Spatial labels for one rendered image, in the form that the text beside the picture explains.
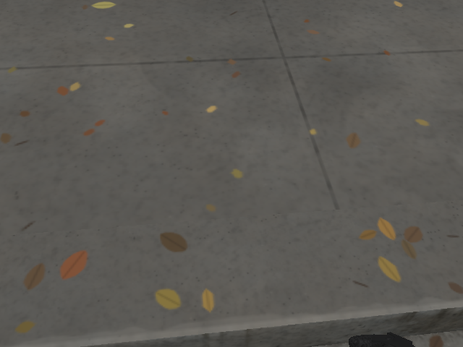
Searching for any robot right hand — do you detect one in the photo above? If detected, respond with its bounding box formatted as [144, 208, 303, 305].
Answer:
[349, 332, 415, 347]

